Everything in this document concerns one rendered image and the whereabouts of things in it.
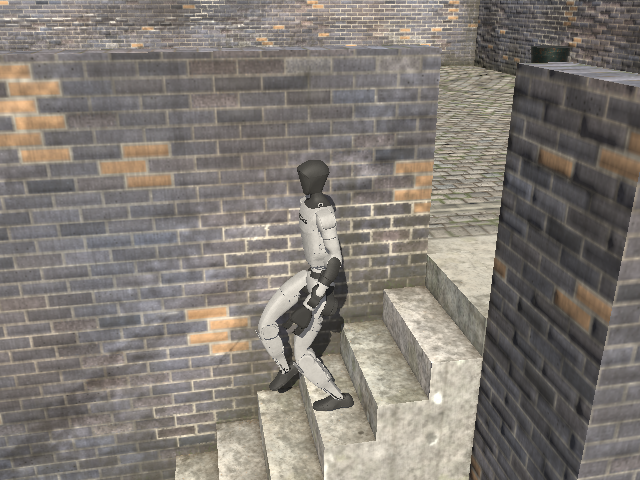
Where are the stairs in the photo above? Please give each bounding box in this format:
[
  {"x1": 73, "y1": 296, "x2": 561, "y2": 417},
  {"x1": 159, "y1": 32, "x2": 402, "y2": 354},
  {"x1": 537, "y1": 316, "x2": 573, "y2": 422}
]
[{"x1": 175, "y1": 255, "x2": 487, "y2": 480}]

